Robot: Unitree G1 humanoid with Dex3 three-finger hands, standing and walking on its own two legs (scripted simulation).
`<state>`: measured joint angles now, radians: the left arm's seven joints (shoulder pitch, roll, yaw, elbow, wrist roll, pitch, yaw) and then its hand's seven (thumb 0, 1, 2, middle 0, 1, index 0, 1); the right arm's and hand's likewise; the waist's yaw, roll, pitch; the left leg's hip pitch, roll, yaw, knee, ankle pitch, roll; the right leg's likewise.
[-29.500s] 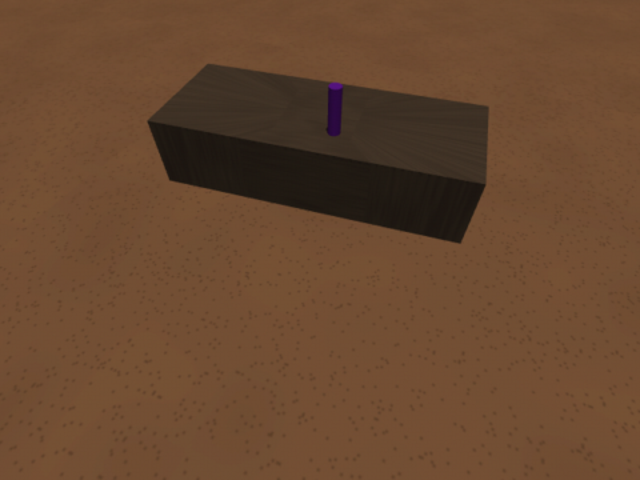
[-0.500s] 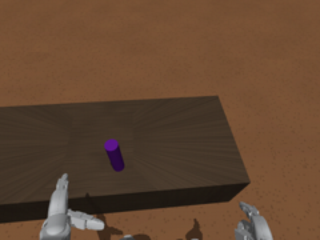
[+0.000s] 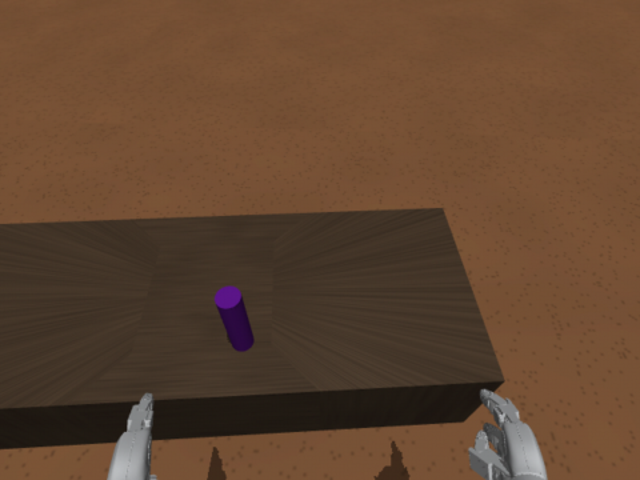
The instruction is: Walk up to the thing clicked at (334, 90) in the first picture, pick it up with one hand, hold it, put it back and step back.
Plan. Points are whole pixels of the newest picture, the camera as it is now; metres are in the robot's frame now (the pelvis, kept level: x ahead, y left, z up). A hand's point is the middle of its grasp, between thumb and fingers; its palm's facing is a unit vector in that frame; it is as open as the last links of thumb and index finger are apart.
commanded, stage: home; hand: left
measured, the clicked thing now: (236, 321) +0.49 +0.19 -0.30
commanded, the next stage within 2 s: stand in 1.58 s
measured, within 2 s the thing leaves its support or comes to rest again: neither
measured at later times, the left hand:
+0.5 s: hand out of the picture +0.07 +0.26 -0.10, palm faces -0.01 -0.92 -0.40, open 17.4 cm
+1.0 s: hand out of the picture +0.01 +0.27 -0.11, palm faces -0.02 -0.93 -0.36, open 17.5 cm
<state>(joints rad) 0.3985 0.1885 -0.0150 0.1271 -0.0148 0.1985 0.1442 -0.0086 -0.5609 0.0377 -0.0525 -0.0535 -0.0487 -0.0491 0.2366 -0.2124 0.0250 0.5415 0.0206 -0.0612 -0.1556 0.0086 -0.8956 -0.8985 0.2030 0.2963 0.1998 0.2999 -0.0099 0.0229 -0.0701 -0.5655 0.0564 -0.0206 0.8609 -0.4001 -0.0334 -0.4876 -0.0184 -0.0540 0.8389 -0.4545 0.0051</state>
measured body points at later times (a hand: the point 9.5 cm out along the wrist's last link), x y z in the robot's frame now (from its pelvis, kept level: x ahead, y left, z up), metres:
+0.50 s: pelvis +0.00 +0.01 +0.04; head +0.00 +0.00 +0.49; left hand +0.07 +0.31 -0.08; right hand +0.08 -0.27 -0.10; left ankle +0.02 +0.14 -0.70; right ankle -0.02 -0.12 -0.70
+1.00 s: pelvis -0.02 +0.02 +0.05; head -0.03 +0.01 +0.49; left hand +0.01 +0.31 -0.09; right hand +0.04 -0.27 -0.10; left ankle +0.02 +0.14 -0.70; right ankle -0.02 -0.12 -0.70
